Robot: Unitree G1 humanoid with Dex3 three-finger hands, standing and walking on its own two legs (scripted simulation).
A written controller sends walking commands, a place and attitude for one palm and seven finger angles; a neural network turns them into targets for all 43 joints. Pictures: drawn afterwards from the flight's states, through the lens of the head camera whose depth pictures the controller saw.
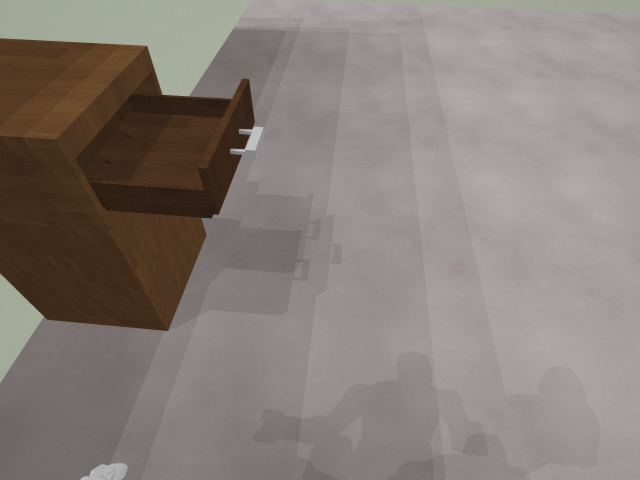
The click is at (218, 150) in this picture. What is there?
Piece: drawer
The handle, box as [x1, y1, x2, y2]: [230, 127, 264, 158]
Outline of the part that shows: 263,127 254,127 252,130 239,129 239,133 251,135 245,149 231,149 230,153 245,154 246,157 256,158 264,135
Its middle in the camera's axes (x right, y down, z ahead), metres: -0.20 -0.25 +1.02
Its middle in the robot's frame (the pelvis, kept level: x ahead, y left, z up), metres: +0.91 +0.25 -0.11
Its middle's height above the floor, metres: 0.66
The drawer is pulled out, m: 0.29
